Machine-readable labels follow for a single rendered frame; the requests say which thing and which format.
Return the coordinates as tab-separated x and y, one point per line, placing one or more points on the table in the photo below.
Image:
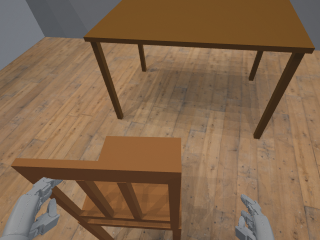
252	25

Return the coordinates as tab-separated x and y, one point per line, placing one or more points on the chair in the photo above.
136	183

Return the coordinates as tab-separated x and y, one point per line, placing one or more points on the right robot hand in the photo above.
259	227

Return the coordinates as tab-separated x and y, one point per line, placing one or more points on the left robot hand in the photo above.
20	221

